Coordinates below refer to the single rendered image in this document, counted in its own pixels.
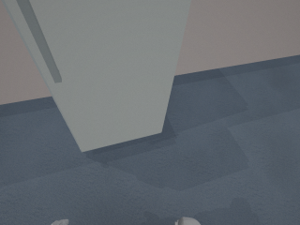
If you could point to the handle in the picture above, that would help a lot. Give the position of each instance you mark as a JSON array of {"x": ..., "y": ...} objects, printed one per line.
[{"x": 32, "y": 22}]

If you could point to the fridge door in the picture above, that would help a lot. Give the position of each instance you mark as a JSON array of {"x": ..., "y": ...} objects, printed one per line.
[{"x": 117, "y": 60}]

